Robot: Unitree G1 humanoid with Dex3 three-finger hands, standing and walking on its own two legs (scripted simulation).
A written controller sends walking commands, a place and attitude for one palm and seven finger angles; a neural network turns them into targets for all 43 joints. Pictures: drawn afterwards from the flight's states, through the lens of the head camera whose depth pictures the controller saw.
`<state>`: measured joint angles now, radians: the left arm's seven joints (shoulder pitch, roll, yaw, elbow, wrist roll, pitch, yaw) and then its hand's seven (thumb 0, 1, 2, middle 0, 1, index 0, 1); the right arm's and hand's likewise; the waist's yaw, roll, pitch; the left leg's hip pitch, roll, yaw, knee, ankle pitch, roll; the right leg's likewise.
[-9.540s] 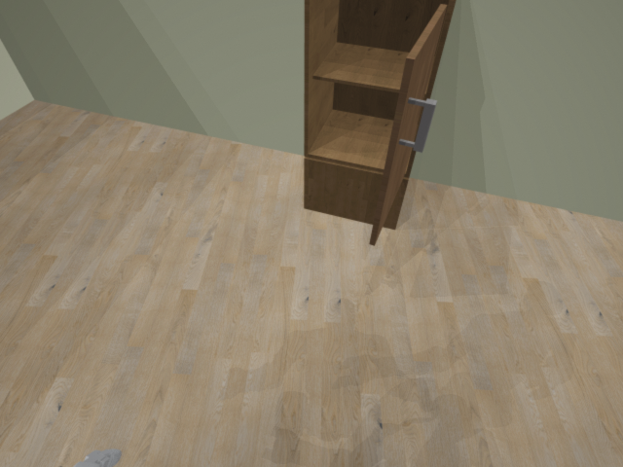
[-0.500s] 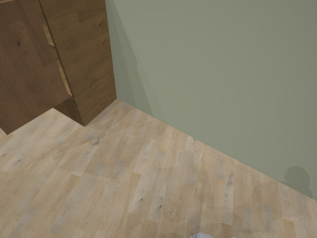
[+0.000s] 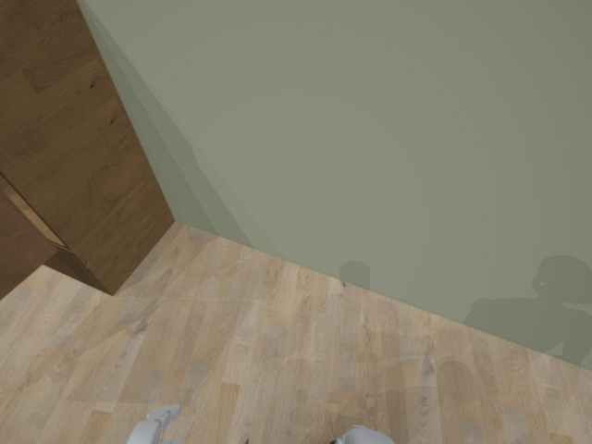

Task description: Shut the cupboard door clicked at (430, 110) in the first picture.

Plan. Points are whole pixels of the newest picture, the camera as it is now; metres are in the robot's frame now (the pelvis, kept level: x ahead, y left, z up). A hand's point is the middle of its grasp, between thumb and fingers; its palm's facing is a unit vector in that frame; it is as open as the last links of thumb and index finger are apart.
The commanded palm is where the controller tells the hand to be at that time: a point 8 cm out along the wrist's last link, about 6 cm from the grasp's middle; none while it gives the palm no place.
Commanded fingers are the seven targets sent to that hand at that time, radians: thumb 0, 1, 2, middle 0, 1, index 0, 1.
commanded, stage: walk to a spot facing it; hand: left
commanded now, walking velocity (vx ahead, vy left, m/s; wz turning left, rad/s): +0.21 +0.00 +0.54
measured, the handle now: out of the picture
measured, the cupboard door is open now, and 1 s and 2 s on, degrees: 84 84 84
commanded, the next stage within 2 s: turn to face it in 0.02 s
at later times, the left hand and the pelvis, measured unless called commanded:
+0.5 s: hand out of the picture +0.05 +0.19 -0.18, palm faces +0.33 -0.93 -0.17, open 7.3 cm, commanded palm none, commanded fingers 0.00 0.90 0.90 -0.20 -0.30 -0.20 -0.30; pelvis +0.11 +0.03 +0.00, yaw +14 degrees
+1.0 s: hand (141, 430) +0.16 +0.23 -0.11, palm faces +0.48 -0.81 -0.33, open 7.3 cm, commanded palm none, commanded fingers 0.00 0.90 0.90 -0.20 -0.30 -0.20 -0.30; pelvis +0.14 -0.02 +0.01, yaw +30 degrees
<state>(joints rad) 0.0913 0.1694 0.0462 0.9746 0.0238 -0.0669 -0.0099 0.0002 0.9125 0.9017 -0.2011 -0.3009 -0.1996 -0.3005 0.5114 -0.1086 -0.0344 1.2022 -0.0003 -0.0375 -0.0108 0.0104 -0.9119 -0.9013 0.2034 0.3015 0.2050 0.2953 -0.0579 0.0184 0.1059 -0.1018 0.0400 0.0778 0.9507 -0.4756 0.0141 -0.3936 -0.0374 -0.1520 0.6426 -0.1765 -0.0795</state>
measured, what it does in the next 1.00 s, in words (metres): walks ahead, turning left: left foot, then right foot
